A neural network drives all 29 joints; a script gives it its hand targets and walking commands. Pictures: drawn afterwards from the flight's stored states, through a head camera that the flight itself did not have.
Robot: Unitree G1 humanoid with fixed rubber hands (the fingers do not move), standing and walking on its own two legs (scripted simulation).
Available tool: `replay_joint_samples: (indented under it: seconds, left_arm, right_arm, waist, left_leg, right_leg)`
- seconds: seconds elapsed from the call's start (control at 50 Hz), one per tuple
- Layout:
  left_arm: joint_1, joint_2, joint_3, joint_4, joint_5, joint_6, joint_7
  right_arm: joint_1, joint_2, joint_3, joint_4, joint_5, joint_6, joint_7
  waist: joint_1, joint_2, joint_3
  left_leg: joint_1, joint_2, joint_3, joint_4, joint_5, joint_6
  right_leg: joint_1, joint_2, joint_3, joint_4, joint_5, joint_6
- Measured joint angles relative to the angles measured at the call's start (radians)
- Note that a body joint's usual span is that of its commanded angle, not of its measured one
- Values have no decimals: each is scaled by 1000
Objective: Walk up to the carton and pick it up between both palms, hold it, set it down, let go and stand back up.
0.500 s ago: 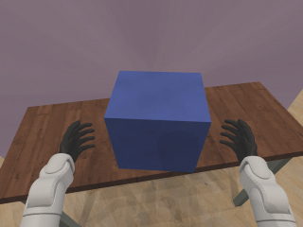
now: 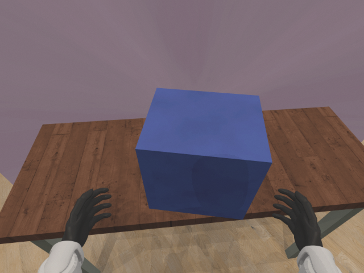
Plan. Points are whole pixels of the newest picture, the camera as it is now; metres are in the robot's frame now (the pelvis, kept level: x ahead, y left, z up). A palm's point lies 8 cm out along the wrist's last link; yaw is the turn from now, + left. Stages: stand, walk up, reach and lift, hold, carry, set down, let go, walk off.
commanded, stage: set down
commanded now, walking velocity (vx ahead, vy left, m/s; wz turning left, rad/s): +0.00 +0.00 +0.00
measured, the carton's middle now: (200, 155) +0.38 -0.02 +0.05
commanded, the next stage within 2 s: let go in 1.28 s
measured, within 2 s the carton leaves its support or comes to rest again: neither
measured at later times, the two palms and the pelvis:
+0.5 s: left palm (78, 247) +0.18 +0.23 +0.01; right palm (294, 251) +0.18 -0.20 +0.00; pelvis +0.00 +0.01 +0.00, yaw -1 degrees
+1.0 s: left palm (82, 255) +0.17 +0.22 -0.01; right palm (291, 259) +0.17 -0.21 -0.04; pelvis +0.00 +0.00 +0.00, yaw +0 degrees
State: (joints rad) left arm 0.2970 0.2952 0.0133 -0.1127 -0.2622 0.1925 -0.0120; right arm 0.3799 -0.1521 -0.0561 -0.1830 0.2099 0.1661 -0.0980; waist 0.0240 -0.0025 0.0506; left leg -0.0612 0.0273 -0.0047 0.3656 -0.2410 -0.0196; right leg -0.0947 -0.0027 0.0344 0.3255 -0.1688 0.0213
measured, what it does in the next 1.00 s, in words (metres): stands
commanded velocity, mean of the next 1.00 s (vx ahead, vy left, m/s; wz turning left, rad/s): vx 0.00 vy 0.00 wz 0.00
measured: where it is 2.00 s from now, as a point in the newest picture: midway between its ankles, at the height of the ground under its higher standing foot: outside the picture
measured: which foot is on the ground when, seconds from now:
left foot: down 0.00-1.00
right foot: down 0.00-1.00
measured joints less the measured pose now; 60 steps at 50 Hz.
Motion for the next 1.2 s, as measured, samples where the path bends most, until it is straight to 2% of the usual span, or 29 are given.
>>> replay_joint_samples:
  seconds: [0.18, 0.34, 0.5, 0.72, 0.88, 1.2]
  left_arm:
    - [85, 3, -49, 81, 19, -167, 8]
    - [6, 29, -78, 194, 9, -179, 18]
    - [31, -3, -60, 184, 52, -178, 11]
    - [77, -38, -66, 219, 89, -160, 7]
    - [49, -45, -60, 239, 113, -162, -3]
    - [-28, -61, -28, 328, 141, -119, -33]
  right_arm:
    - [66, 22, -2, 110, -16, -149, 15]
    - [-13, 37, -14, 208, -56, -149, 20]
    - [0, 41, 17, 266, -60, -177, 29]
    - [24, 26, -4, 328, -116, -203, 39]
    - [-14, 15, 8, 410, -136, -221, 51]
    - [-61, 15, 4, 561, -195, -223, 44]
  waist:
    - [5, -4, 29]
    - [17, -18, 49]
    - [19, -4, 41]
    - [13, 18, 38]
    - [25, 25, 45]
    - [18, 49, 24]
  left_leg:
    - [22, 4, -2, 23, -18, 2]
    - [44, -8, 15, -2, -3, 10]
    - [69, -5, 19, -11, -10, 10]
    - [83, -4, 16, -5, -25, 10]
    - [74, -1, 9, -9, -17, 5]
    - [70, 3, 1, -12, -1, -4]
  right_leg:
    - [35, 4, -2, -4, -4, 0]
    - [30, -7, 15, 16, -8, 6]
    - [62, -4, 19, -10, -5, 6]
    - [76, -4, 15, -3, -21, 7]
    - [66, -1, 9, 1, -19, 2]
    - [54, 3, 0, 20, -17, -7]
